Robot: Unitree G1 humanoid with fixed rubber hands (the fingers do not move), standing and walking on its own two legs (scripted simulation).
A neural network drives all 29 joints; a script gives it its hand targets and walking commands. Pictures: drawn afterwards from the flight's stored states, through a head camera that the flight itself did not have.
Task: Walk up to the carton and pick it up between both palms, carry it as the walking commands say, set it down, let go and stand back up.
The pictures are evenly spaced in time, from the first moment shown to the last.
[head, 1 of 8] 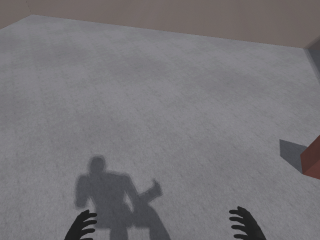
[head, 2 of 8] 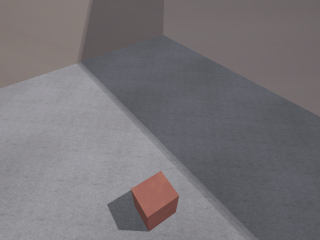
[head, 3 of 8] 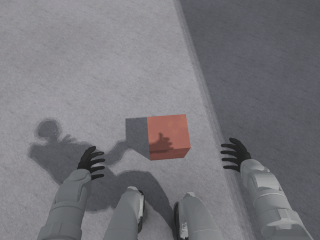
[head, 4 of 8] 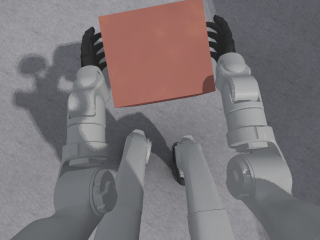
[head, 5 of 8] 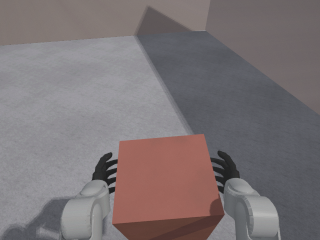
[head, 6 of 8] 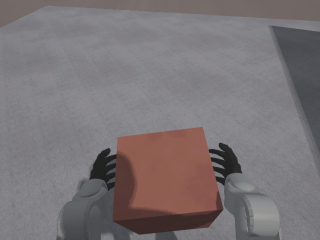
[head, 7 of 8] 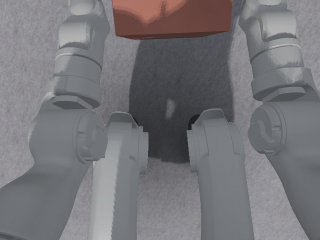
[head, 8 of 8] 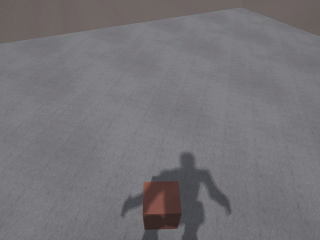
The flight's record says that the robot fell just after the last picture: no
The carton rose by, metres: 0.68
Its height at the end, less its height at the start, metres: +0.00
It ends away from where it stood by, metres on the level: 2.06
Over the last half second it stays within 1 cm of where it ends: yes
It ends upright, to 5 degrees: yes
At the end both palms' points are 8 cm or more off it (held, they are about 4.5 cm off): yes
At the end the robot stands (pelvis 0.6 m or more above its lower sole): yes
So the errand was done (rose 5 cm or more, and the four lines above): yes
